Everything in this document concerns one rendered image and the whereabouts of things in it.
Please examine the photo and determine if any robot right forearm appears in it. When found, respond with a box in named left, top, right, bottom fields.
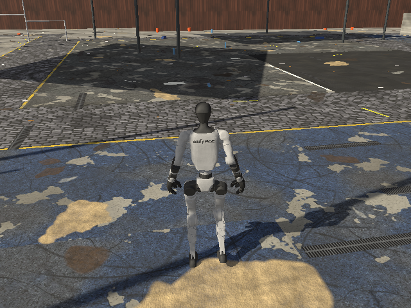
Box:
left=229, top=155, right=243, bottom=182

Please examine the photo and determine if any robot right hand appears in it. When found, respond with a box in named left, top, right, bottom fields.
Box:
left=231, top=179, right=245, bottom=194

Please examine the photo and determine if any right robot foot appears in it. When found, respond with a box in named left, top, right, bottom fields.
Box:
left=217, top=250, right=227, bottom=263

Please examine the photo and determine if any robot left forearm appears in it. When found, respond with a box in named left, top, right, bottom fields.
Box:
left=168, top=157, right=180, bottom=183

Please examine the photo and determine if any left robot foot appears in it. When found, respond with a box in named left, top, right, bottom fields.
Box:
left=189, top=251, right=198, bottom=268

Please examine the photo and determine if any robot left upper arm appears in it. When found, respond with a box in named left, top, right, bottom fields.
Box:
left=173, top=130, right=191, bottom=166

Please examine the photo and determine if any robot left hand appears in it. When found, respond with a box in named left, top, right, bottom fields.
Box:
left=166, top=180, right=182, bottom=194

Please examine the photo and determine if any robot right upper arm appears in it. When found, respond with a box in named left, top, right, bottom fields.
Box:
left=217, top=129, right=235, bottom=165

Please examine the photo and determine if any robot foot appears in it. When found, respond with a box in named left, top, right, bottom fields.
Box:
left=217, top=250, right=227, bottom=263
left=189, top=251, right=198, bottom=268

